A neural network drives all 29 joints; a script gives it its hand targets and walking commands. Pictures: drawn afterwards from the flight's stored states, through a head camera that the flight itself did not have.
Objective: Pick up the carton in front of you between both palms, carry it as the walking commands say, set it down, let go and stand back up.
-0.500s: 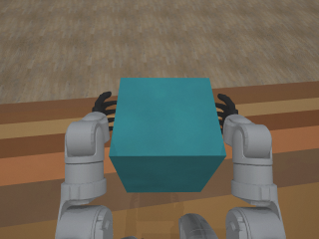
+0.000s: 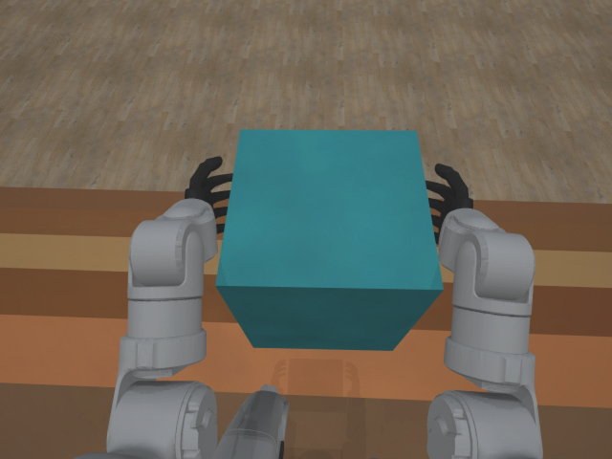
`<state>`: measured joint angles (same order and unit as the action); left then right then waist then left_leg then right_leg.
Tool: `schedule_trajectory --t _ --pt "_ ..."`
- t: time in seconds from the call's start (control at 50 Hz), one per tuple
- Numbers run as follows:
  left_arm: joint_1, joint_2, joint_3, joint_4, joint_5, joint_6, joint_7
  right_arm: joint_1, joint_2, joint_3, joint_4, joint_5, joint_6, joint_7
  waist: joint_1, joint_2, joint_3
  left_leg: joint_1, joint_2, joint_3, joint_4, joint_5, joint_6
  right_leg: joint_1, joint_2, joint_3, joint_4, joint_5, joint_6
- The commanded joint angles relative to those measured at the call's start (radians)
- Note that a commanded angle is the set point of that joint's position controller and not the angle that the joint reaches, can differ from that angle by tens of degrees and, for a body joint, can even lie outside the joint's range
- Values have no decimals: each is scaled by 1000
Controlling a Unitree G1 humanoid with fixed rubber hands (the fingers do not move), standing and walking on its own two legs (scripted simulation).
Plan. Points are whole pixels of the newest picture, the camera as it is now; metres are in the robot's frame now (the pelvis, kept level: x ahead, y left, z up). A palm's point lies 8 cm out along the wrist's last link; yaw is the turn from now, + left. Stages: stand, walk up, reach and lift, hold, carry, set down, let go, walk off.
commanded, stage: carry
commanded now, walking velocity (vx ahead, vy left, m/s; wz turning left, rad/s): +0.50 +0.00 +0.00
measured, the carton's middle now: (325, 252) +0.36 +0.03 +0.03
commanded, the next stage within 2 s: none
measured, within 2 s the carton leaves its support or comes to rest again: neither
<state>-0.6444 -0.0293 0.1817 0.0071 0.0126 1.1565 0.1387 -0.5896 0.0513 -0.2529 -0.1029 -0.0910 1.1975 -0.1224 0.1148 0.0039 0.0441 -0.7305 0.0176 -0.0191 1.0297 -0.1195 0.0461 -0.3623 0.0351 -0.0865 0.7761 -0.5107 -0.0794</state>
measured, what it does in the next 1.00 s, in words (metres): goes down: left foot 0.15 m lower, then right foot 0.15 m lower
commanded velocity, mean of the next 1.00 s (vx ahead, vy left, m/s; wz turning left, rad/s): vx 0.50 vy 0.00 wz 0.00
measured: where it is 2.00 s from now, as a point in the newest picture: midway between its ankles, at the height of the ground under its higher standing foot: (319, 214)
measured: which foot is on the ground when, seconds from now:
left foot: up 0.00-0.14, down 0.16-0.54, up 0.56-0.86, down 0.88-1.00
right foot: down 0.00-0.16, up 0.18-0.50, down 0.52-0.90, up 0.92-1.00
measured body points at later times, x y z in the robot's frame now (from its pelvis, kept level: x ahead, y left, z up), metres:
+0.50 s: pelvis +0.37 +0.05 -0.25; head +0.41 +0.05 +0.20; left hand +0.74 +0.18 -0.17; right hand +0.73 -0.12 -0.16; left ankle +0.20 +0.08 -0.85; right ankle +0.53 -0.02 -0.95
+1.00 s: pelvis +0.79 +0.09 -0.46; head +0.80 +0.08 -0.01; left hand +1.15 +0.21 -0.36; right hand +1.13 -0.09 -0.37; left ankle +0.80 +0.13 -1.16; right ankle +0.71 -0.03 -1.02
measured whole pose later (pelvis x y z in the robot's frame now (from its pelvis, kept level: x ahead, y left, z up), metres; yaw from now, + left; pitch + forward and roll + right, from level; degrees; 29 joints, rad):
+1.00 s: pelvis +0.79 +0.09 -0.46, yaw +1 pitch +2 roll +1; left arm -0.53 -0.02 0.17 0.12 0.02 1.04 0.13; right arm -0.49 0.02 -0.15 0.06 -0.04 1.05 -0.15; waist -0.08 0.02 -0.04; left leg -0.43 -0.12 0.09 0.79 -0.41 0.14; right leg -0.62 0.05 0.04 1.61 -0.52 -0.03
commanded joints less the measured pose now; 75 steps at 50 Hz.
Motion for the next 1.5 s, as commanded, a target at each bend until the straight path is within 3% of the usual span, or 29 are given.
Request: schedule_trajectory --t 0.0,0.08,0.12,0.14,0.16,0.18,0.26,0.46,0.48,0.5,0.52,0.54,0.58,0.64,0.68,0.8,0.86,0.88,0.9,1.0,1.06,1.16,1.2,1.22,1.24,1.26,1.28,1.34,1.48 --pt "-613 -1057 -719 -103 -452 7 -267 -603 919 710 -3 338 -22 183 44 -44 -462 -109 -13 62 -315 359 -15 481 -135 226 43 523 -105" --pt "-578 -1043 -686 17 -422 5 -287 -606 880 680 57 319 -10 201 -123 -175 -441 644 -61 206 -310 709 15 -51 -134 37 203 345 -48" --pt "-608 -1039 -664 50 -403 5 -285 -630 875 668 99 340 -3 220 -297 -56 -460 833 -27 170 -450 519 56 -82 -136 -15 613 648 17" --pt "-638 -1013 -637 64 -379 13 -276 -622 870 657 127 359 2 234 -380 139 -355 841 29 99 -570 436 110 -220 -29 -31 1008 275 37" --pt "-646 -985 -595 94 -337 27 -259 -629 874 641 197 389 13 243 -320 243 -275 911 91 30 -374 780 84 -496 96 34 1194 -232 26" --pt "-624 -927 -538 137 -294 54 -242 -655 866 642 245 421 11 245 -194 254 -321 956 210 -284 -360 802 151 -583 46 149 1019 -111 23" --pt "-665 -907 -460 65 -250 47 -202 -917 1044 707 140 590 -13 270 -166 8 -398 644 301 -548 -382 413 234 -536 -79 185 577 140 59" --pt "-631 -1022 -606 -69 -279 -30 -199 -732 1152 746 85 568 -96 246 -214 106 -398 502 -26 -30 66 132 110 10 40 -61 -274 925 6" --pt "-619 -1019 -627 -77 -283 -32 -203 -685 1134 754 95 557 -105 246 -77 150 -539 413 47 7 294 422 72 314 40 -87 -113 998 -30" --pt "-544 -1002 -632 -46 -283 -40 -209 -647 1130 763 101 537 -107 248 61 -42 -564 261 27 69 586 454 -3 513 8 -39 -204 903 -81" --pt "-514 -993 -633 -31 -291 -48 -223 -662 1103 762 88 508 -114 248 97 -269 -474 -29 -101 113 937 -464 -45 619 -130 112 -159 1024 -143" --pt "-472 -1001 -639 23 -307 -57 -228 -612 1053 731 107 478 -102 244 12 -237 -606 -205 -134 -8 948 -585 -63 770 -282 543 -127 971 -282" --pt "-586 -1089 -736 -40 -399 -70 -248 -596 1028 686 119 396 -112 231 -23 -3 -445 -240 -14 -59 520 -448 -27 591 -224 506 -107 820 -205" --pt "-687 -1178 -820 -90 -506 -110 -270 -519 975 633 96 330 -152 214 -44 45 -510 -160 0 -89 180 -305 -38 394 -292 651 -112 704 -291" --pt "-697 -1183 -830 -91 -529 -135 -275 -531 959 637 74 313 -179 213 -35 -30 -529 -60 -9 -12 255 -97 -26 334 -273 553 -23 938 -257" --pt "-510 -1138 -802 -47 -496 -170 -271 -482 923 725 -6 317 -203 198 21 -91 -394 397 -85 134 -508 556 -18 38 -13 209 198 396 -123" --pt "-436 -1069 -766 -3 -454 -159 -266 -441 864 745 -13 328 -181 195 -276 -14 -505 847 -44 136 -497 495 73 -138 -52 60 776 686 -5" --pt "-428 -1038 -729 13 -409 -149 -258 -444 840 749 3 349 -165 204 -317 142 -394 874 81 -8 -556 568 138 -318 77 27 1126 11 26" --pt "-416 -983 -675 32 -372 -122 -247 -454 816 752 57 376 -155 207 -171 243 -491 1142 252 -296 -316 833 202 -601 72 137 1148 -173 65" --pt "-388 -903 -540 42 -237 -104 -218 -646 1019 846 71 564 -151 240 -176 -68 -444 691 268 -543 -378 310 278 -530 -55 197 486 112 83" --pt "-431 -943 -558 20 -235 -128 -223 -707 1102 856 71 602 -174 249 -177 16 -433 620 194 -390 -264 448 182 -459 -46 101 426 352 43" --pt "-493 -951 -633 -81 -258 -144 -201 -631 1096 823 83 594 -198 249 -206 122 -371 330 -46 -21 -68 -4 119 56 55 -64 -184 946 32" --pt "-482 -937 -663 -108 -278 -126 -196 -539 1063 799 109 551 -188 240 -42 130 -499 267 21 38 246 345 40 359 56 -86 -73 937 -21" --pt "-451 -922 -669 -91 -289 -119 -199 -528 1040 783 112 523 -179 236 76 -42 -497 160 3 85 544 383 -17 517 24 -63 -175 889 -66" --pt "-417 -908 -666 -67 -301 -107 -208 -551 990 758 108 488 -173 228 156 -150 -395 26 -103 112 907 -297 -40 499 -97 106 -282 833 -154" --pt "-438 -891 -675 -26 -321 -100 -211 -537 955 716 143 449 -147 218 14 -185 -443 -170 -136 -16 862 -542 -45 671 -230 379 -70 1201 -187" --pt "-450 -922 -700 -8 -355 -97 -219 -469 911 659 170 401 -136 208 -12 -117 -484 -249 -90 -57 747 -484 -41 672 -302 598 -123 965 -278" --pt "-580 -1046 -760 -1 -470 -108 -249 -423 869 576 209 314 -144 201 -47 32 -479 -298 2 -114 390 -344 -33 492 -318 694 -43 793 -292" --pt "-642 -1179 -763 10 -535 -167 -274 -546 942 649 93 313 -208 198 17 -26 -403 220 -73 107 -344 451 -14 62 -34 272 147 400 -112"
